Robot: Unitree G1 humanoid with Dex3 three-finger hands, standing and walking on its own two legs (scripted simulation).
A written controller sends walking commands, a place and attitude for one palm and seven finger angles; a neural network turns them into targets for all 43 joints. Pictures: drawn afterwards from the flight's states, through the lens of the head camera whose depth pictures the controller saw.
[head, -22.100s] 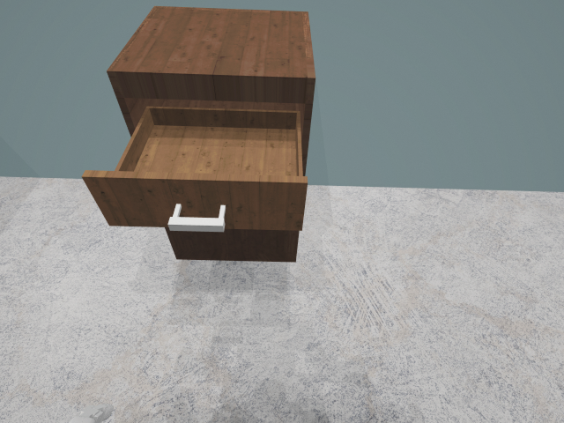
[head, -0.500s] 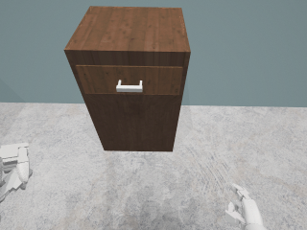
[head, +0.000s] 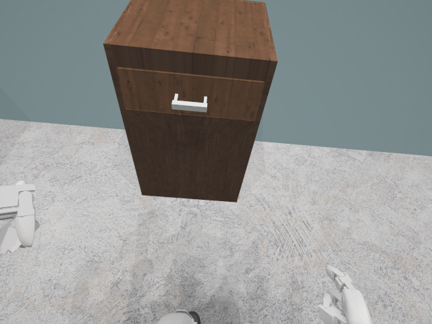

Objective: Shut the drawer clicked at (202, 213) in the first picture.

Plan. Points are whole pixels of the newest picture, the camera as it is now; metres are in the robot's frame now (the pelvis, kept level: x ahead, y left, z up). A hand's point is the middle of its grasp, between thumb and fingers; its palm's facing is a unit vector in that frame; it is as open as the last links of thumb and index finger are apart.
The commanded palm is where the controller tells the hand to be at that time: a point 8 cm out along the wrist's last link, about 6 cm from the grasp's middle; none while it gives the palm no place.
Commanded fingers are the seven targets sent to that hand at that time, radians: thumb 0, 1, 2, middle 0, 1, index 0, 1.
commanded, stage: step back with the hand held close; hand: left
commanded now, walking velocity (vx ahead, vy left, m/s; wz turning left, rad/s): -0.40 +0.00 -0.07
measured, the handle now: (190, 102) +0.77 +0.10 -0.08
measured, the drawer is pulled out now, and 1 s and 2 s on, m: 0.00 0.00 0.00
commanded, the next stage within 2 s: stop stepping back and stand still in 0.22 s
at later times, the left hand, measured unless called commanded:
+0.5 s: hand out of the picture +0.11 +0.22 +0.19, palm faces +0.26 -0.86 -0.44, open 3.2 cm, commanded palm +0.08 +0.27 +0.19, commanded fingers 0.00 0.90 0.90 -1.40 -1.60 -1.40 -1.60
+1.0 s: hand out of the picture +0.09 +0.28 +0.20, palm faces +0.34 -0.84 -0.42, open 3.2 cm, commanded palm +0.06 +0.29 +0.19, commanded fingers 0.00 0.90 0.90 -1.40 -1.60 -1.40 -1.60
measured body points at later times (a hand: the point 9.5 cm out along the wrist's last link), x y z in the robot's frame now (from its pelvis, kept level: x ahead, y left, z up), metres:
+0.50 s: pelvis -0.09 +0.01 -0.02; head -0.12 +0.04 +0.43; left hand +0.09 +0.27 +0.22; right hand +0.01 -0.26 -0.09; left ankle +0.10 +0.05 -0.72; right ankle -0.25 -0.12 -0.72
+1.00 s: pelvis -0.12 +0.04 +0.01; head -0.15 +0.06 +0.46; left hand +0.07 +0.32 +0.22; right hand -0.01 -0.21 -0.07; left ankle -0.04 +0.15 -0.68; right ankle -0.15 -0.04 -0.73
